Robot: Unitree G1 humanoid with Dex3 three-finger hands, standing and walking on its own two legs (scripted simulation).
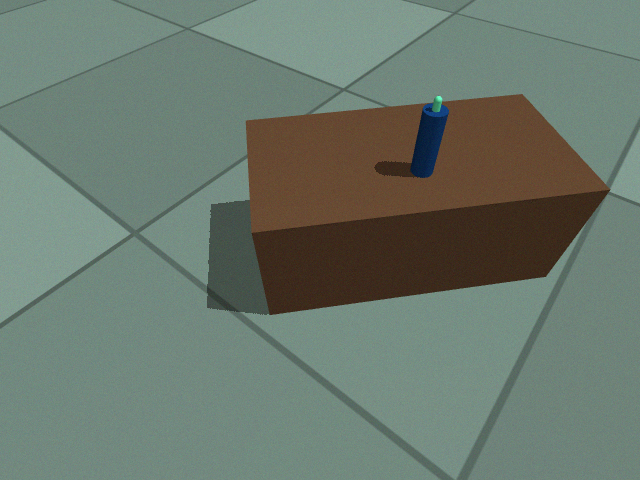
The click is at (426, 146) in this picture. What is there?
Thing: necked bottle
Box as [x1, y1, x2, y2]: [410, 96, 448, 177]
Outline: 440,96 436,96 434,98 434,101 432,103 425,105 422,110 410,168 411,172 416,176 426,177 431,174 448,113 448,109 441,104
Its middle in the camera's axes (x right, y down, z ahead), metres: +0.32 -0.31 +1.14
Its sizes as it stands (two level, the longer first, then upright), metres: 0.070 0.070 0.251
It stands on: a support 0.45 m high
